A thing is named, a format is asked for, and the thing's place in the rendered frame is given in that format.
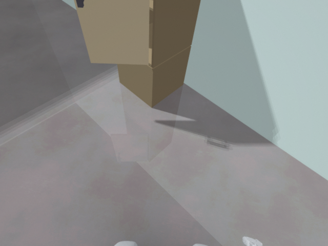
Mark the cupboard door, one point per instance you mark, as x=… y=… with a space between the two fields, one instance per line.
x=116 y=31

